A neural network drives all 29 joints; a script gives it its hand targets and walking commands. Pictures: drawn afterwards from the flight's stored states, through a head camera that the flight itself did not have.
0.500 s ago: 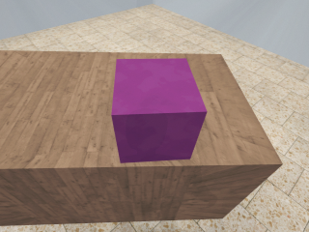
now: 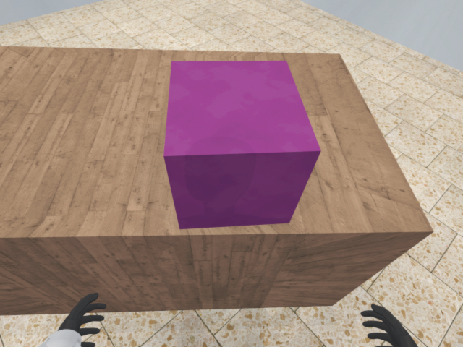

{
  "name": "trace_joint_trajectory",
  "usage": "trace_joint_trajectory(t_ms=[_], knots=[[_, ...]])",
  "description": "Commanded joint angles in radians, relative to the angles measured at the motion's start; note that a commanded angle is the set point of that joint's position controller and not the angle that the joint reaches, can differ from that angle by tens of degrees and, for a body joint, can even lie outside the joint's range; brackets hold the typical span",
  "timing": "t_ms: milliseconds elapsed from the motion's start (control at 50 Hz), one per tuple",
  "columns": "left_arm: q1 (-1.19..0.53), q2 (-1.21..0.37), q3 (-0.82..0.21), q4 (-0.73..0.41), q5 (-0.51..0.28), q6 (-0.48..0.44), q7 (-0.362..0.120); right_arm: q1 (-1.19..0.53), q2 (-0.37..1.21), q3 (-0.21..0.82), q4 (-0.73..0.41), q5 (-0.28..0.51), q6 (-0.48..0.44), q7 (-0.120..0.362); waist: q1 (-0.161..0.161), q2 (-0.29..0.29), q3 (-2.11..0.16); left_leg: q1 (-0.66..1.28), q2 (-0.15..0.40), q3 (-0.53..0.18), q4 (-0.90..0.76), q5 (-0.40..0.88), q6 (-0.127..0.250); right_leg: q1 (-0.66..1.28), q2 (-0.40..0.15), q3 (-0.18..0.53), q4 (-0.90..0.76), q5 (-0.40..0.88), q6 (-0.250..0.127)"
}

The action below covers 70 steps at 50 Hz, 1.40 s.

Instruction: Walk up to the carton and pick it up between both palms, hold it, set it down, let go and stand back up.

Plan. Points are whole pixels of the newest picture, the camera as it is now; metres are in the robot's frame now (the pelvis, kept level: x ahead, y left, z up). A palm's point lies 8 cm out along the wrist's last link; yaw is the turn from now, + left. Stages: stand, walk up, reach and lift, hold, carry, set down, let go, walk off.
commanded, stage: reach and lift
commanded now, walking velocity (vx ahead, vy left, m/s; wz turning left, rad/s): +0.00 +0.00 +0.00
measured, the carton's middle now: (232, 145) +0.51 +0.00 +0.04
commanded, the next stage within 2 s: none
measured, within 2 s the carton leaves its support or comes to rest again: neither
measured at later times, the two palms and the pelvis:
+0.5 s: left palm (69, 339) +0.16 +0.25 -0.04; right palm out of the picture +0.13 -0.30 -0.04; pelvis -0.02 -0.01 +0.01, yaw +0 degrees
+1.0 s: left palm (94, 307) +0.20 +0.21 -0.01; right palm out of the picture +0.15 -0.26 +0.00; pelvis -0.01 +0.00 +0.02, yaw -2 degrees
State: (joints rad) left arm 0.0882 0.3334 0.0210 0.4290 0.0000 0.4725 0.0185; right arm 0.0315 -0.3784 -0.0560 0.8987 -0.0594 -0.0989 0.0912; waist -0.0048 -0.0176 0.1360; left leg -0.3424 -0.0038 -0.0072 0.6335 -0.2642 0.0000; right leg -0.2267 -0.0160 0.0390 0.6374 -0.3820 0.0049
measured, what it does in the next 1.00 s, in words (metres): stands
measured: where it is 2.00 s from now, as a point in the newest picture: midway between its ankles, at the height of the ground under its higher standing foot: outside the picture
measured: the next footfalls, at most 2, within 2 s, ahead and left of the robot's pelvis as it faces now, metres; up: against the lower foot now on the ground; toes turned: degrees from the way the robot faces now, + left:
none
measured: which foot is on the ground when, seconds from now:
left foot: down 0.00-1.00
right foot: down 0.00-1.00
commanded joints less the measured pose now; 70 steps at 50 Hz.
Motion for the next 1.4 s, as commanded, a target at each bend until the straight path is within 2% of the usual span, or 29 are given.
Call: trace_joint_trajectory(t_ms=[0, 60, 120, 140, 260, 320, 360, 460, 500, 560, 640, 680, 740, 800, 820, 860, 880, 900, 960, 1040, 1120, 1180, 1280, 1380], knots=[[0.023, 0.125, 0.129, -0.183, 0.082, -0.021, 0.027, 0.039, -0.213, -0.118, -0.118, 0.085, -0.035, 0.018, -0.001, 0.01, -0.316, 0.487, 0.031, 0.03, -0.064, 0.429, -0.045, -0.135, 0.068, -0.129, -0.175, 0.389, -0.026], [0.048, 0.108, 0.129, -0.214, 0.065, -0.055, 0.022, 0.052, -0.199, -0.106, -0.169, 0.106, -0.053, 0.011, 0.003, -0.018, -0.355, 0.5, 0.017, 0.025, -0.074, 0.492, -0.045, -0.094, 0.069, -0.116, -0.189, 0.48, -0.008], [0.06, 0.096, 0.125, -0.226, 0.046, -0.088, 0.018, 0.065, -0.172, -0.086, -0.211, 0.115, -0.064, 0.0, 0.005, -0.045, -0.357, 0.509, 0.008, 0.034, -0.099, 0.498, -0.041, -0.077, 0.072, -0.108, -0.208, 0.534, 0.007], [0.064, 0.099, 0.124, -0.222, 0.041, -0.098, 0.019, 0.074, -0.167, -0.086, -0.214, 0.118, -0.065, -0.002, -0.001, -0.043, -0.35, 0.508, 0.006, 0.036, -0.108, 0.493, -0.041, -0.083, 0.069, -0.106, -0.214, 0.544, 0.007], [0.082, 0.1, 0.135, -0.17, 0.018, -0.154, 0.009, 0.111, -0.108, -0.057, -0.296, 0.12, -0.059, -0.018, 0.009, -0.087, -0.29, 0.468, -0.015, 0.059, -0.196, 0.368, -0.013, -0.037, 0.059, -0.074, -0.272, 0.523, 0.021], [0.086, 0.096, 0.14, -0.162, 0.008, -0.181, 0.003, 0.129, -0.077, -0.046, -0.353, 0.118, -0.051, -0.024, 0.014, -0.102, -0.246, 0.452, -0.024, 0.07, -0.238, 0.292, 0.005, -0.036, 0.054, -0.056, -0.303, 0.449, 0.027], [0.08, 0.087, 0.141, -0.163, 0.0, -0.196, 0.005, 0.136, -0.062, -0.037, -0.376, 0.125, -0.042, -0.022, 0.014, -0.086, -0.23, 0.447, -0.025, 0.073, -0.262, 0.249, 0.009, -0.053, 0.049, -0.049, -0.323, 0.382, 0.023], [0.063, 0.072, 0.122, -0.21, -0.038, -0.234, 0.015, 0.151, -0.029, -0.037, -0.504, 0.129, -0.013, -0.014, 0.031, -0.086, -0.192, 0.434, -0.021, 0.087, -0.319, 0.092, 0.022, -0.103, 0.035, -0.033, -0.38, 0.153, 0.006], [0.05, 0.072, 0.113, -0.245, -0.056, -0.249, 0.018, 0.165, -0.022, -0.027, -0.563, 0.148, -0.006, -0.016, 0.037, -0.123, -0.194, 0.523, -0.04, 0.081, -0.285, 0.059, 0.019, -0.222, -0.007, -0.017, -0.416, 0.067, -0.018], [0.01, 0.07, 0.078, -0.316, -0.092, -0.271, 0.026, 0.179, -0.025, -0.027, -0.653, 0.175, 0.002, -0.019, 0.033, -0.165, -0.201, 0.74, -0.064, 0.05, -0.186, 0.06, -0.001, -0.512, -0.09, -0.001, -0.474, -0.089, -0.076], [0.013, 0.045, 0.056, -0.388, -0.101, -0.279, 0.046, 0.205, -0.036, -0.037, -0.7, 0.2, 0.02, -0.012, 0.016, -0.135, -0.178, 0.875, -0.059, 0.019, -0.122, 0.059, -0.014, -0.698, -0.133, 0.002, -0.499, -0.197, -0.126], [0.027, 0.023, 0.038, -0.406, -0.102, -0.277, 0.062, 0.203, -0.051, -0.052, -0.706, 0.215, 0.029, 0.001, 0.009, -0.097, -0.167, 0.877, -0.046, -0.001, -0.131, 0.032, -0.024, -0.712, -0.127, -0.007, -0.493, -0.197, -0.136], [0.061, -0.008, 0.024, -0.447, -0.091, -0.272, 0.084, 0.214, -0.084, -0.074, -0.72, 0.245, 0.039, 0.027, 0.009, -0.076, -0.177, 0.888, -0.026, -0.037, -0.14, -0.004, -0.035, -0.723, -0.117, -0.011, -0.481, -0.177, -0.145], [0.091, -0.041, 0.009, -0.466, -0.079, -0.272, 0.106, 0.203, -0.124, -0.104, -0.727, 0.266, 0.044, 0.055, 0.018, -0.052, -0.179, 0.808, 0.004, -0.063, -0.204, -0.051, -0.046, -0.626, -0.082, -0.027, -0.457, -0.121, -0.132], [0.1, -0.053, -0.001, -0.478, -0.078, -0.279, 0.115, 0.2, -0.129, -0.119, -0.732, 0.27, 0.041, 0.065, 0.02, -0.031, -0.186, 0.741, 0.019, -0.066, -0.242, -0.072, -0.05, -0.548, -0.06, -0.035, -0.437, -0.074, -0.117], [0.118, -0.081, -0.019, -0.477, -0.075, -0.299, 0.133, 0.18, -0.145, -0.15, -0.74, 0.266, 0.036, 0.086, 0.026, 0.027, -0.187, 0.53, 0.064, -0.058, -0.363, -0.133, -0.051, -0.305, 0.015, -0.056, -0.383, 0.045, -0.073], [0.134, -0.096, -0.025, -0.473, -0.075, -0.311, 0.141, 0.174, -0.157, -0.169, -0.737, 0.263, 0.031, 0.096, 0.026, 0.066, -0.201, 0.427, 0.087, -0.054, -0.415, -0.12, -0.046, -0.166, 0.058, -0.067, -0.348, 0.111, -0.048], [0.155, -0.106, -0.023, -0.471, -0.071, -0.321, 0.143, 0.183, -0.167, -0.174, -0.73, 0.268, 0.022, 0.1, 0.026, 0.056, -0.224, 0.397, 0.085, -0.051, -0.416, -0.087, -0.041, -0.101, 0.067, -0.061, -0.337, 0.156, -0.044], [0.163, -0.098, -0.008, -0.494, -0.086, -0.37, 0.142, 0.197, -0.147, -0.166, -0.752, 0.286, -0.017, 0.098, 0.031, -0.005, -0.274, 0.448, 0.046, -0.014, -0.366, 0.079, -0.048, -0.098, 0.049, -0.041, -0.367, 0.206, -0.045], [0.22, -0.085, 0.012, -0.531, -0.098, -0.448, 0.134, 0.258, -0.112, -0.105, -0.794, 0.323, -0.079, 0.068, 0.043, -0.024, -0.316, 0.478, 0.012, 0.035, -0.308, 0.349, -0.038, -0.044, 0.059, -0.034, -0.367, 0.347, -0.031], [0.29, -0.088, 0.032, -0.532, -0.098, -0.512, 0.118, 0.329, -0.091, -0.033, -0.791, 0.347, -0.12, 0.04, 0.047, -0.031, -0.318, 0.506, -0.005, 0.048, -0.282, 0.504, -0.032, -0.009, 0.068, -0.027, -0.369, 0.457, -0.017], [0.312, -0.075, 0.04, -0.542, -0.108, -0.556, 0.101, 0.359, -0.071, 0.013, -0.815, 0.361, -0.139, 0.019, 0.048, -0.04, -0.31, 0.517, -0.011, 0.052, -0.276, 0.536, -0.029, -0.004, 0.069, -0.017, -0.373, 0.494, -0.012], [0.315, -0.059, 0.045, -0.583, -0.131, -0.623, 0.088, 0.383, -0.044, 0.061, -0.901, 0.387, -0.172, -0.004, 0.072, -0.043, -0.329, 0.512, -0.014, 0.06, -0.263, 0.58, -0.029, 0.007, 0.07, -0.006, -0.364, 0.535, -0.008], [0.236, -0.056, 0.026, -0.593, -0.155, -0.648, 0.098, 0.329, -0.049, 0.069, -0.974, 0.406, -0.178, -0.004, 0.088, -0.026, -0.283, 0.469, -0.004, 0.058, -0.275, 0.449, -0.026, -0.044, 0.065, -0.007, -0.364, 0.367, -0.021]])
